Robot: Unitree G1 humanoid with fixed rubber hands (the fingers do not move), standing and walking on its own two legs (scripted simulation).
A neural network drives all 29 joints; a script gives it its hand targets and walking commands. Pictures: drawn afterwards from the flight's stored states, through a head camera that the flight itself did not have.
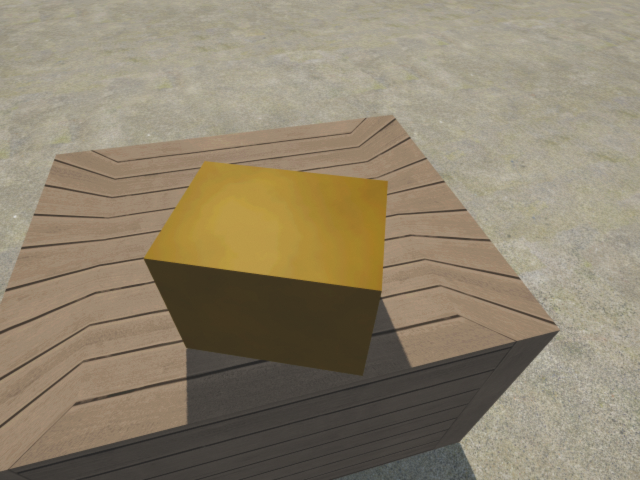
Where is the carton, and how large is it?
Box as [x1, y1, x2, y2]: [144, 161, 387, 375]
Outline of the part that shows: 204,161 144,257 144,260 186,347 362,375 381,291 387,181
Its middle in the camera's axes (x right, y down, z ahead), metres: -0.06 +0.05 +0.63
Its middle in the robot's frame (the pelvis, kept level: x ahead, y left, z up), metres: +0.45 +0.07 -0.02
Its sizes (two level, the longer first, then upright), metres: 0.301 0.215 0.233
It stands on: a pedestal, 0.65 m high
